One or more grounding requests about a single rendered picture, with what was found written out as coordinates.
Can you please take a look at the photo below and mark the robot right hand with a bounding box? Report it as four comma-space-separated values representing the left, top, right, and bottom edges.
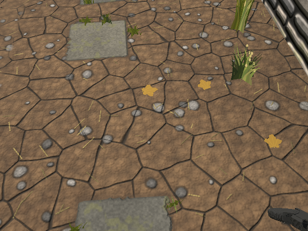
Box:
268, 208, 308, 231

